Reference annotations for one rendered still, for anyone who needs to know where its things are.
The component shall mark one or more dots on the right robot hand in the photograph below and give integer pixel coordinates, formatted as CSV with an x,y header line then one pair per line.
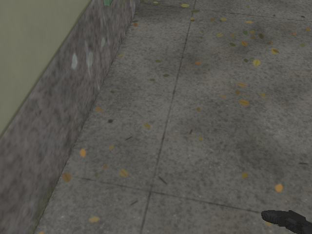
x,y
293,221

